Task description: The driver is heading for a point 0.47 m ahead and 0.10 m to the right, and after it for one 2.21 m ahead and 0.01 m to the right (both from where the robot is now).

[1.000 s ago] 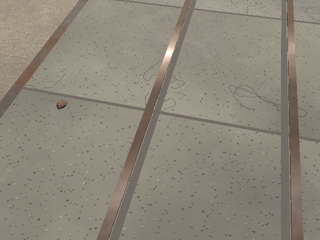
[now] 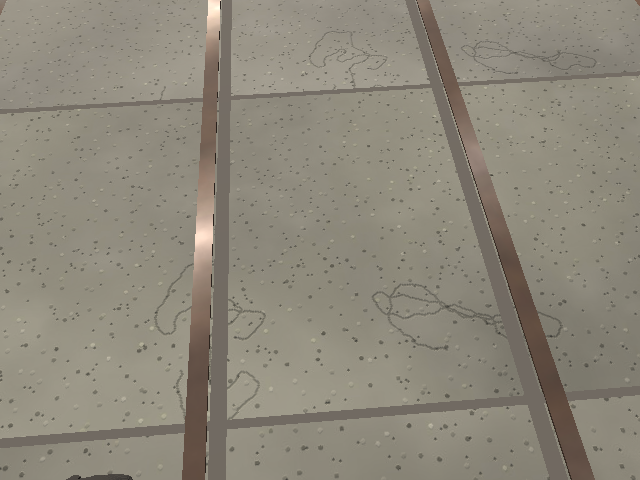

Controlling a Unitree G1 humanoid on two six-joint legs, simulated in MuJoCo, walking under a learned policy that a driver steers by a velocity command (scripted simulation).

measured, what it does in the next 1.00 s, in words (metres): walks ahead: left foot, then right foot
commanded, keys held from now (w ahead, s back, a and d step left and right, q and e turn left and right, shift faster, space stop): w+e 0.44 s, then e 0.12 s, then q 0.44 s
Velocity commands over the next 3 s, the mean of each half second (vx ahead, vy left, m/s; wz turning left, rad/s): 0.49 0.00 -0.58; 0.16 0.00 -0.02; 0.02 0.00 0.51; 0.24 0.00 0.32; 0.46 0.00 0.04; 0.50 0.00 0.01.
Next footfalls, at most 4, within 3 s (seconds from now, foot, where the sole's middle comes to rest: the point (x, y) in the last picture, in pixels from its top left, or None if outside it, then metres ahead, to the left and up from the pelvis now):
0.44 left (286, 474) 0.45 0.09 -0.75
0.82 right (420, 472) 0.45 -0.17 -0.75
1.16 left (286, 457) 0.48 0.09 -0.75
1.66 right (394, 448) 0.49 -0.12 -0.75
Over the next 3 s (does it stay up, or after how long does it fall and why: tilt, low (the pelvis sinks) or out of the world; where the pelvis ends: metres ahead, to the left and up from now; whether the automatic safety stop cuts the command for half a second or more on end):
stays up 1.04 0.14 0.03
